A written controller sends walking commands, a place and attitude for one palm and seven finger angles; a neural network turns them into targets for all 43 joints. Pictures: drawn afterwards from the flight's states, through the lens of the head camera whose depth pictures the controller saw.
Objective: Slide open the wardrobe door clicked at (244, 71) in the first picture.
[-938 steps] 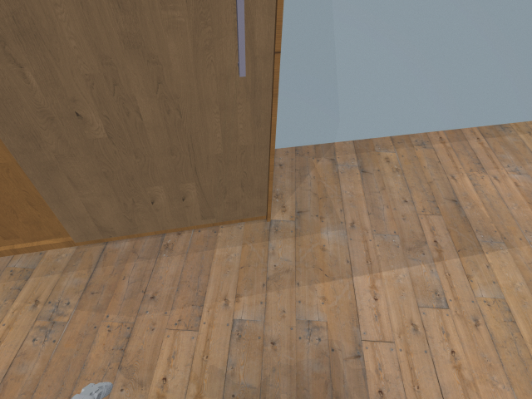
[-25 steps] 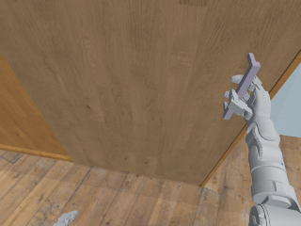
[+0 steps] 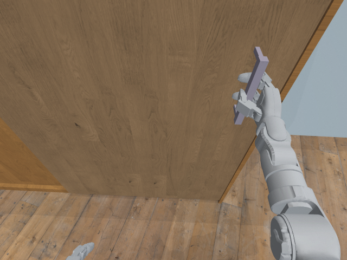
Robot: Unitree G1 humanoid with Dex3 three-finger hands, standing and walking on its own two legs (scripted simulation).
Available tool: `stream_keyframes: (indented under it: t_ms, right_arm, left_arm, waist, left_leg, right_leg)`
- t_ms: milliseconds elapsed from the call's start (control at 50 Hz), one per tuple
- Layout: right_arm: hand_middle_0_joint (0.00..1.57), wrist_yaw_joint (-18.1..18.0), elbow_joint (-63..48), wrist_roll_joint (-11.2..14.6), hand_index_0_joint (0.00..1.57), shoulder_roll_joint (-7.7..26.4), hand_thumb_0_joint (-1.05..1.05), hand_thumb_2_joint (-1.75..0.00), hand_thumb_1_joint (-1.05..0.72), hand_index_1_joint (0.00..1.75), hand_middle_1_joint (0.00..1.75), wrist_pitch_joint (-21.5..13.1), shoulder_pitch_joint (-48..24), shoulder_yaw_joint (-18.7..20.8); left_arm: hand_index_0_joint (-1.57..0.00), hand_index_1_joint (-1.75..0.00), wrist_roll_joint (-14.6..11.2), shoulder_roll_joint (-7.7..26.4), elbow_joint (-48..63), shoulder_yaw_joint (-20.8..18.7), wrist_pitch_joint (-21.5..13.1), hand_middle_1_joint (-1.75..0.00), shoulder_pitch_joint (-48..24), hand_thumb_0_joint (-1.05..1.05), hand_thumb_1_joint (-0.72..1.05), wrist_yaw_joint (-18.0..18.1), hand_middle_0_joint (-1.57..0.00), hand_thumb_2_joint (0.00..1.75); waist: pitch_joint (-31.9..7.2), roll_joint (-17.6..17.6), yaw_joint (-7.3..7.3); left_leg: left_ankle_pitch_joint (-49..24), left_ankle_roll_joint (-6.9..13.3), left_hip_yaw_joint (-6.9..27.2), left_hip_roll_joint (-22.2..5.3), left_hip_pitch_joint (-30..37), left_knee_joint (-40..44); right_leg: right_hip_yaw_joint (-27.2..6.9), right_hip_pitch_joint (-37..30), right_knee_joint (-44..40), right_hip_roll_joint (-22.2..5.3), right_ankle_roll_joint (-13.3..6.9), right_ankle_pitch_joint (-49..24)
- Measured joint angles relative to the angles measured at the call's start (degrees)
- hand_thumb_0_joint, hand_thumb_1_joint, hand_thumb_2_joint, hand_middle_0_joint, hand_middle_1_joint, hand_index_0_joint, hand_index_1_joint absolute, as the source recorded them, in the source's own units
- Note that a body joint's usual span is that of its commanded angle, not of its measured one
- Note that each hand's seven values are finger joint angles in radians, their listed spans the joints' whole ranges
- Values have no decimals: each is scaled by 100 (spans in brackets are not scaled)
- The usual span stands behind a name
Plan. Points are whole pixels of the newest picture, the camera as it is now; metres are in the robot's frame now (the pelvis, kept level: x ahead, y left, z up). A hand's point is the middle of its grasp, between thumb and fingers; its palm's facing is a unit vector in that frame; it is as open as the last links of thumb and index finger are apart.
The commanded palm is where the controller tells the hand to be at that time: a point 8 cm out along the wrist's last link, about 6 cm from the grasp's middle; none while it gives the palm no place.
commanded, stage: tug the door sideways, standing still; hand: right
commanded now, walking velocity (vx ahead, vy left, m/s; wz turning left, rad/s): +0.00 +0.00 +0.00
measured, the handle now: (246, 89) +0.50 -0.13 +0.13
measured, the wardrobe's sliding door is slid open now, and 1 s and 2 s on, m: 0.00 0.03 0.32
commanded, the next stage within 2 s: step sideways, sliding the door along in 0.26 s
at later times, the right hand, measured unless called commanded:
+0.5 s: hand (232, 103) +0.44 -0.09 +0.14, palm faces -0.01 +1.00 -0.10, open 5.7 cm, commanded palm +0.43 -0.12 +0.14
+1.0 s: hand (224, 103) +0.45 -0.07 +0.13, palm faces +0.16 +0.98 -0.08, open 5.9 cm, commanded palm +0.42 -0.05 +0.14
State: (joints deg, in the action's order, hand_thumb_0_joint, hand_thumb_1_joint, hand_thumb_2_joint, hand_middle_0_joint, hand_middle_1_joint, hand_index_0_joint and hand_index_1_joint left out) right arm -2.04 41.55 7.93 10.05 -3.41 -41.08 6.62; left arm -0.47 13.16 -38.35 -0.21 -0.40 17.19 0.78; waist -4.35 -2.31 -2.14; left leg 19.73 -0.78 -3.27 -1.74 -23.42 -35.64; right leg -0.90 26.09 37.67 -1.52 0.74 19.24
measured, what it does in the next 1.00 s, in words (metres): steps on the spot: right foot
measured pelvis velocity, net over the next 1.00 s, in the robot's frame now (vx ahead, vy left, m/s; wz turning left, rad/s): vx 0.00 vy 0.08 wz -0.03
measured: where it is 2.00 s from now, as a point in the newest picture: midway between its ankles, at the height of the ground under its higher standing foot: outside the picture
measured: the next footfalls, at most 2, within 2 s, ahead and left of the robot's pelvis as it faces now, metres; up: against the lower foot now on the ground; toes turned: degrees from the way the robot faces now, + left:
right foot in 0.92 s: +0.06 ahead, -0.06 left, +0.00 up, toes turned -10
left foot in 1.30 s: +0.16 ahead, +0.34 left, +0.00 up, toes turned +3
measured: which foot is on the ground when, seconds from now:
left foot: down 0.00-0.92, up 0.94-1.00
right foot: down 0.00-0.66, up 0.68-0.90, down 0.92-1.00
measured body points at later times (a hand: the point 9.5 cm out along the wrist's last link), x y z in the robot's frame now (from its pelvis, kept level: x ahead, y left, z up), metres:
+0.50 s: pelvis -0.02 +0.00 +0.00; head +0.02 +0.01 +0.44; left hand +0.05 +0.26 -0.13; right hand +0.44 -0.14 +0.14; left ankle -0.02 +0.13 -0.72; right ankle -0.01 -0.13 -0.72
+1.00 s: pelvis +0.00 +0.08 +0.00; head +0.10 +0.08 +0.43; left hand +0.18 +0.32 -0.12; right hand +0.43 -0.12 +0.14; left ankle -0.03 +0.17 -0.65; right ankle +0.02 -0.05 -0.72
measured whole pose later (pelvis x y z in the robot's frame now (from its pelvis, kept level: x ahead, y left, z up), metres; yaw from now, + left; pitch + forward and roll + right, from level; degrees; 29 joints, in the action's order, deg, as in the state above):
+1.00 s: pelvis +0.00 +0.08 +0.00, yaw -2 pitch -2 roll -1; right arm -8.4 31.8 7.6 12.1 -8.1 -43.3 0.8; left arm -1.1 15.0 -38.3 -2.3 -1.4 6.3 3.5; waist 14.8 -0.5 4.0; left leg 28.2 1.8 -0.5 2.9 -27.3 -69.5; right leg 7.1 17.4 36.9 -4.9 0.6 17.4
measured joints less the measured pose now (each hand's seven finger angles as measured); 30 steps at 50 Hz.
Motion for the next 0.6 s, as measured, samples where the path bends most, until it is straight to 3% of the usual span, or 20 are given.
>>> stream_keyframes:
  t_ms: [380,440,520,600]
  right_arm:
    - [33,-313,1022,86,27,-69,1,-82,-80,140,140,-622,-740,-521]
    - [35,-196,1031,-166,29,54,0,-82,-77,140,139,-660,-717,-386]
    - [38,-233,975,-108,31,216,0,-83,-75,140,136,-589,-635,-374]
    - [39,-269,906,4,31,380,0,-84,-75,140,135,-465,-519,-284]
  left_arm:
    - [-20,-30,32,66,-471,-15,-497,-30,448,1,90,-96,-20,90]
    - [-20,-30,-54,68,-454,42,-351,-30,243,1,90,108,-21,90]
    - [-20,-30,-116,24,-293,35,-251,-30,59,1,90,380,-21,90]
    - [-20,-30,-85,-80,-228,61,-138,-30,-115,1,90,493,-20,90]
  waist:
    - [72,5,-9]
    - [259,25,-35]
    - [454,25,0]
    - [645,-51,83]
  left_leg:
    - [23,-9,-70,-53,-325,-312]
    - [-6,-24,23,-19,-161,-259]
    - [63,40,138,37,-49,-498]
    - [642,164,111,265,23,-1110]
  right_leg:
    - [-86,371,321,55,-17,-4]
    - [6,145,237,18,-38,-13]
    - [154,-136,260,-52,-24,65]
    - [199,-422,374,-217,69,225]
